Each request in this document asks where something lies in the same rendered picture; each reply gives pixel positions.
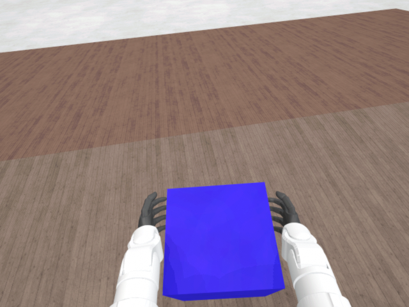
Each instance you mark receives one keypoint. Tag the robot left hand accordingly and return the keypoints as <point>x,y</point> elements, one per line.
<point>148,213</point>

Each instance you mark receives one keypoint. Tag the robot right forearm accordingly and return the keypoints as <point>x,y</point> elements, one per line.
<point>312,277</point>

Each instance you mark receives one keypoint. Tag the robot right hand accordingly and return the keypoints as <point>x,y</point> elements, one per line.
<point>287,211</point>

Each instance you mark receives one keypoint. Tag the robot left forearm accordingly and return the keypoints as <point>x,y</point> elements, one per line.
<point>138,280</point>

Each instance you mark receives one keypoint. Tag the carton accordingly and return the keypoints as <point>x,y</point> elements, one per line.
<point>220,243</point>

